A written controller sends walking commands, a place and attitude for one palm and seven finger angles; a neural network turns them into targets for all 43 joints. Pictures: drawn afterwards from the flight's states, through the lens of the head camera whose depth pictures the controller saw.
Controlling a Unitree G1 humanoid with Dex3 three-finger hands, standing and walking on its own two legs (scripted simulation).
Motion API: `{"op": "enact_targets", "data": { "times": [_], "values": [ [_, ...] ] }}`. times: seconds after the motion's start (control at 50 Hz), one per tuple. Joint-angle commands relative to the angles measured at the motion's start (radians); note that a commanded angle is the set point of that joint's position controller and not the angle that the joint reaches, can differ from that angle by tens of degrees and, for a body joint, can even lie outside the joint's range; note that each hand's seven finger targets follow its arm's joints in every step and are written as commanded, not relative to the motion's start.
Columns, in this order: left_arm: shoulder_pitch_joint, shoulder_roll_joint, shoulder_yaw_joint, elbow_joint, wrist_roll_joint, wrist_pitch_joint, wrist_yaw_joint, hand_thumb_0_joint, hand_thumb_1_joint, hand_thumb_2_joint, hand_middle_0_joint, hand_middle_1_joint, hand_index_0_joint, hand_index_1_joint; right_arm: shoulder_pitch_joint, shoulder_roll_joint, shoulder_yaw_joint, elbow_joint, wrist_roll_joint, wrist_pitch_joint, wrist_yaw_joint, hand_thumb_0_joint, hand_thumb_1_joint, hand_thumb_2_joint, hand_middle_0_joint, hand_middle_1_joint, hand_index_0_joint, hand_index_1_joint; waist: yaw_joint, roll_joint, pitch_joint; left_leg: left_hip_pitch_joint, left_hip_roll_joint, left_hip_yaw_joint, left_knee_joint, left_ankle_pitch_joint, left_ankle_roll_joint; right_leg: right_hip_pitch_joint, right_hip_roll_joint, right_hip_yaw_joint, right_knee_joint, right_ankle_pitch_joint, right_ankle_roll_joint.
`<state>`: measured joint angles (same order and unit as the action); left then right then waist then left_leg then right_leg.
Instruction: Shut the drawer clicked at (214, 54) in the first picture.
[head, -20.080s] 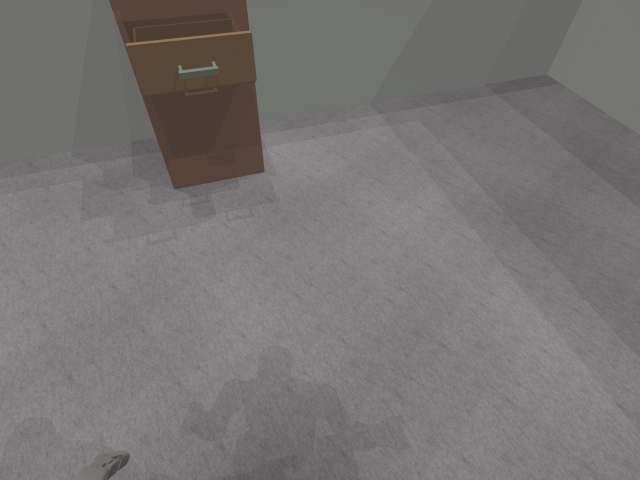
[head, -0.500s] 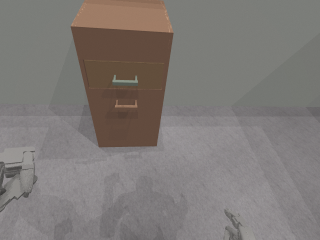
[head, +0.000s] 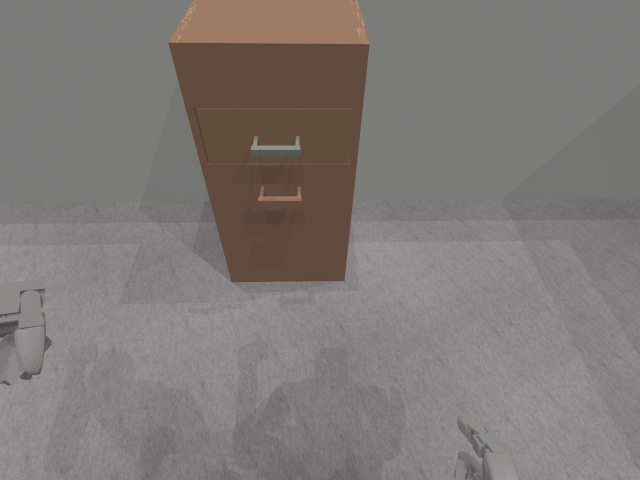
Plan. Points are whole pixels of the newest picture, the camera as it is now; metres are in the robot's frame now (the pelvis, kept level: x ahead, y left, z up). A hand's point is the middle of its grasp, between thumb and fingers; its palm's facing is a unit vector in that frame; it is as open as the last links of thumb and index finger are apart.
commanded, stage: stop stepping back and stand still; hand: left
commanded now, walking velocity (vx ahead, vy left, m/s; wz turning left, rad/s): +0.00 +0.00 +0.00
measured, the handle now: (276, 145) +0.90 +0.13 -0.11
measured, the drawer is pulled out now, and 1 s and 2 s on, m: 0.00 0.00 0.00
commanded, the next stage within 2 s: let the arm hang, fingers relaxed in 0.04 s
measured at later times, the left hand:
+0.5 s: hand out of the picture +0.07 +0.21 -0.15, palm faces +0.09 -0.97 -0.24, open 3.4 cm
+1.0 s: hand out of the picture +0.00 +0.20 -0.15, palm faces +0.05 -0.98 -0.20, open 7.2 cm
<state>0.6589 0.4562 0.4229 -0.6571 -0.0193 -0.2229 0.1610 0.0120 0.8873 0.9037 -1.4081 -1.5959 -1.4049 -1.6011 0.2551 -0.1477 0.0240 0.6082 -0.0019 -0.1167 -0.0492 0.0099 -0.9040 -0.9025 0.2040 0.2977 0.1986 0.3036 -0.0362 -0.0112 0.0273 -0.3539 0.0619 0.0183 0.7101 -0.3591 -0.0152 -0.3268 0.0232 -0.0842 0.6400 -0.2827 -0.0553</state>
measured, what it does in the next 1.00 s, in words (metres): stands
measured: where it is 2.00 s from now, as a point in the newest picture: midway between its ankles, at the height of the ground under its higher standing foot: outside the picture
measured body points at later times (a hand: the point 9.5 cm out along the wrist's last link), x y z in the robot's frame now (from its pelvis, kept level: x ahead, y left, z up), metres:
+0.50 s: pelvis +0.01 +0.01 +0.01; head +0.03 +0.02 +0.46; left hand +0.06 +0.26 -0.13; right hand +0.09 -0.22 -0.13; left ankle +0.02 +0.13 -0.72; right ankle +0.03 -0.07 -0.72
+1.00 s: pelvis +0.00 +0.03 +0.02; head +0.01 +0.02 +0.47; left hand +0.00 +0.25 -0.14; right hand -0.03 -0.18 -0.14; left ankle +0.02 +0.13 -0.72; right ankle +0.03 -0.07 -0.72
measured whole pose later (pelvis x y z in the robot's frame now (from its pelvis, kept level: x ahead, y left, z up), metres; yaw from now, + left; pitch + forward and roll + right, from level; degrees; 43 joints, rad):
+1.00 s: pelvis +0.00 +0.03 +0.02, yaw +1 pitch -2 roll +0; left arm 0.26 0.14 0.01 1.15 0.01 0.00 0.03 0.00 0.91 0.90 -0.23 -0.33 -0.23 -0.34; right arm 0.33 -0.12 0.00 1.14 -0.02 0.02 -0.03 0.00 -0.91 -0.90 0.20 0.30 0.19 0.30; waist -0.01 0.01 0.05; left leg -0.18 0.00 0.07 0.39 -0.17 0.02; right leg -0.20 -0.01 -0.08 0.40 -0.17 -0.03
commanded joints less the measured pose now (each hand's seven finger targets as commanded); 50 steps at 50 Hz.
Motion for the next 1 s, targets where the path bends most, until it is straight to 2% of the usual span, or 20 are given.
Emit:
{"op": "enact_targets", "data": {
  "times": [0.0, 0.04, 0.08, 0.1, 0.12, 0.14, 0.16, 0.18, 0.2, 0.22, 0.24, 0.28, 0.32, 0.38, 0.42, 0.48, 0.54, 0.64, 0.72, 0.98],
  "values": [
    [-0.068, 0.086, 0.092, -0.083, -0.015, -0.035, 0.013, 0.000, 0.900, 0.900, -1.400, -1.600, -1.400, -1.600, -0.104, -0.161, -0.083, -0.120, 0.009, -0.023, -0.001, 0.000, -0.900, -0.900, 0.200, 0.300, 0.200, 0.300, 0.005, -0.104, -0.063, -0.192, -0.020, -0.032, 0.297, -0.073, 0.016, 0.101, -0.341, 0.514, -0.444, -0.191, -0.097],
    [-0.001, 0.073, 0.082, -0.038, -0.016, -0.039, 0.012, 0.000, 0.900, 0.900, -1.400, -1.600, -1.400, -1.600, -0.097, -0.149, -0.071, -0.112, 0.007, -0.017, -0.009, 0.000, -0.900, -0.900, 0.200, 0.300, 0.200, 0.300, 0.006, -0.109, -0.049, -0.110, 0.004, -0.020, 0.151, -0.027, 0.017, 0.078, -0.300, 0.364, -0.359, -0.008, -0.109],
    [-0.020, 0.070, 0.069, -0.041, -0.011, -0.047, 0.019, 0.000, 0.900, 0.900, -1.400, -1.600, -1.400, -1.600, -0.125, -0.137, -0.057, -0.114, 0.004, -0.019, -0.020, 0.000, -0.900, -0.900, 0.200, 0.300, 0.200, 0.300, 0.016, -0.156, -0.059, 0.002, -0.015, 0.030, -0.024, 0.019, 0.029, 0.053, -0.252, 0.246, -0.332, 0.022, -0.084],
    [-0.050, 0.064, 0.052, -0.063, -0.013, -0.046, 0.019, 0.000, 0.900, 0.900, -1.400, -1.600, -1.400, -1.600, -0.142, -0.142, -0.054, -0.113, 0.002, -0.026, -0.026, 0.000, -0.900, -0.900, 0.200, 0.300, 0.200, 0.300, 0.013, -0.126, -0.059, 0.056, -0.022, 0.043, -0.127, 0.065, 0.033, 0.055, -0.238, 0.212, -0.308, 0.028, -0.062],
    [-0.212, -0.099, -0.282, 0.710, 0.087, 0.130, -0.127, 0.000, 0.900, 0.900, -1.400, -1.600, -1.400, -1.600, -0.084, -0.238, -0.085, 0.130, -0.009, -0.031, 0.091, 0.000, -0.900, -0.900, 0.200, 0.300, 0.200, 0.300, -0.033, -0.027, -0.013, 0.015, 0.013, -0.007, -0.050, 0.229, 0.035, -0.040, -0.257, 0.064, -0.061, 0.469, -0.027],
    [-0.158, -0.128, -0.285, 0.742, 0.058, 0.193, -0.149, 0.000, 0.900, 0.900, -1.360, -1.557, -1.360, -1.557, -0.017, -0.178, -0.078, 0.090, -0.002, 0.030, 0.085, 0.000, -0.900, -0.900, 0.200, 0.300, 0.200, 0.300, -0.016, 0.024, -0.091, 0.116, 0.013, -0.060, -0.087, 0.381, 0.042, -0.058, -0.177, 0.107, -0.018, 0.378, 0.007],
    [-0.125, -0.155, -0.300, 0.745, 0.053, 0.213, -0.154, 0.000, 0.900, 0.900, -1.320, -1.513, -1.320, -1.513, -0.031, -0.199, -0.073, 0.060, -0.007, 0.041, 0.074, 0.000, -0.900, -0.900, 0.200, 0.300, 0.200, 0.300, 0.003, 0.101, -0.086, 0.078, 0.096, -0.153, -0.149, 0.447, 0.084, -0.074, -0.129, 0.081, 0.034, 0.185, 0.045],
    [-0.146, -0.185, -0.313, 0.780, 0.053, 0.219, -0.152, 0.000, 0.900, 0.900, -1.280, -1.470, -1.280, -1.470, -0.073, -0.200, -0.073, 0.060, -0.016, 0.050, 0.070, 0.000, -0.900, -0.900, 0.200, 0.300, 0.200, 0.300, 0.034, 0.118, -0.097, -0.003, 0.151, -0.186, -0.195, 0.419, 0.125, -0.044, -0.106, 0.062, 0.085, 0.048, 0.053],
    [-0.204, -0.174, -0.327, 0.827, 0.059, 0.222, -0.152, 0.000, 0.900, 0.900, -1.240, -1.427, -1.240, -1.427, -0.105, -0.210, -0.073, 0.046, -0.027, 0.063, 0.067, 0.000, -0.900, -0.900, 0.200, 0.300, 0.200, 0.300, 0.047, 0.008, -0.097, -0.069, 0.165, -0.193, -0.210, 0.368, 0.134, 0.022, -0.083, 0.066, 0.089, -0.023, 0.048],
    [-0.218, -0.175, -0.332, 0.874, 0.057, 0.216, -0.155, 0.000, 0.900, 0.900, -1.200, -1.383, -1.200, -1.383, -0.109, -0.209, -0.059, 0.041, -0.036, 0.061, 0.054, 0.000, -0.900, -0.900, 0.200, 0.300, 0.200, 0.300, 0.061, -0.094, -0.107, -0.088, 0.132, -0.174, -0.177, 0.409, 0.129, 0.085, -0.100, 0.089, 0.007, 0.140, 0.049],
    [-0.235, -0.146, -0.331, 0.931, 0.058, 0.210, -0.158, 0.000, 0.900, 0.900, -1.160, -1.340, -1.160, -1.340, -0.091, -0.198, -0.056, 0.048, -0.035, 0.062, 0.046, 0.000, -0.900, -0.900, 0.200, 0.300, 0.200, 0.300, 0.059, -0.202, -0.147, -0.032, 0.066, -0.109, -0.117, 0.424, 0.090, 0.134, -0.150, 0.134, -0.063, 0.390, 0.033],
    [-0.285, -0.092, -0.332, 1.076, 0.057, 0.207, -0.153, 0.000, 0.900, 0.900, -1.080, -1.253, -1.080, -1.253, -0.050, -0.182, -0.066, 0.086, -0.025, 0.090, 0.039, 0.000, -0.900, -0.900, 0.200, 0.300, 0.200, 0.300, 0.033, -0.286, -0.182, 0.044, -0.030, -0.019, -0.060, 0.282, 0.038, 0.189, -0.242, 0.194, -0.112, 0.683, -0.028],
    [-0.322, -0.076, -0.343, 1.214, 0.048, 0.210, -0.147, 0.000, 0.900, 0.900, -1.000, -1.167, -1.000, -1.167, -0.052, -0.166, -0.065, 0.138, -0.021, 0.107, 0.038, 0.000, -0.900, -0.900, 0.200, 0.300, 0.200, 0.300, 0.027, -0.153, -0.147, 0.076, -0.035, -0.013, -0.098, 0.196, 0.029, 0.168, -0.251, 0.193, -0.136, 0.641, -0.043],
    [-0.371, -0.102, -0.371, 1.353, 0.032, 0.212, -0.144, 0.000, 0.900, 0.900, -0.880, -1.037, -0.880, -1.037, -0.066, -0.149, -0.046, 0.205, -0.021, 0.112, 0.037, 0.000, -0.900, -0.900, 0.200, 0.300, 0.200, 0.300, 0.026, 0.123, -0.091, 0.153, 0.023, -0.050, -0.232, 0.337, 0.039, 0.099, -0.166, 0.138, -0.183, 0.299, 0.011],
    [-0.358, -0.134, -0.363, 1.417, 0.033, 0.215, -0.136, 0.000, 0.900, 0.900, -0.800, -0.950, -0.800, -0.950, -0.075, -0.140, -0.049, 0.232, -0.027, 0.116, 0.033, 0.000, -0.900, -0.900, 0.200, 0.300, 0.200, 0.300, 0.046, 0.238, -0.076, 0.107, 0.047, -0.081, -0.278, 0.325, 0.057, 0.157, -0.133, 0.106, -0.217, 0.197, 0.025],
    [-0.383, -0.133, -0.379, 1.510, 0.032, 0.218, -0.140, 0.000, 0.900, 0.900, -0.680, -0.820, -0.680, -0.820, -0.054, -0.134, -0.046, 0.281, -0.022, 0.123, 0.032, 0.000, -0.900, -0.900, 0.200, 0.300, 0.200, 0.300, 0.042, 0.194, -0.048, 0.078, 0.038, -0.082, -0.333, 0.159, 0.048, 0.178, -0.129, 0.115, -0.287, 0.081, 0.010],
    [-0.404, -0.135, -0.387, 1.577, 0.032, 0.218, -0.143, 0.000, 0.900, 0.900, -0.560, -0.690, -0.560, -0.690, -0.011, -0.140, -0.049, 0.326, -0.020, 0.128, 0.031, 0.000, -0.900, -0.900, 0.200, 0.300, 0.200, 0.300, 0.032, 0.068, -0.019, 0.100, 0.044, -0.087, -0.370, 0.095, 0.048, 0.146, -0.132, 0.106, -0.336, 0.001, 0.008],
    [-0.395, -0.143, -0.393, 1.663, 0.031, 0.216, -0.140, 0.000, 0.900, 0.900, -0.360, -0.473, -0.360, -0.473, 0.044, -0.129, -0.050, 0.393, -0.020, 0.128, 0.029, 0.000, -0.900, -0.900, 0.200, 0.300, 0.200, 0.300, 0.028, -0.010, 0.024, 0.126, 0.038, -0.074, -0.398, 0.066, 0.050, 0.102, -0.134, 0.109, -0.371, -0.061, 0.007],
    [-0.379, -0.151, -0.395, 1.712, 0.030, 0.214, -0.136, 0.000, 0.900, 0.900, -0.200, -0.300, -0.200, -0.300, 0.074, -0.112, -0.045, 0.439, -0.019, 0.123, 0.027, 0.000, -0.900, -0.900, 0.200, 0.300, 0.200, 0.300, 0.029, -0.004, 0.028, 0.143, 0.037, -0.061, -0.404, 0.090, 0.049, 0.096, -0.136, 0.109, -0.370, -0.054, 0.007],
    [-0.331, -0.208, -0.399, 1.788, 0.027, 0.212, -0.125, 0.000, 0.900, 0.900, -0.200, -0.300, -0.200, -0.300, 0.146, -0.051, -0.039, 0.520, -0.017, 0.114, 0.015, 0.000, -0.900, -0.900, 0.200, 0.300, 0.200, 0.300, 0.033, 0.038, 0.065, 0.122, 0.038, -0.054, -0.427, 0.101, 0.048, 0.108, -0.126, 0.107, -0.341, 0.001, 0.008]
  ]
}}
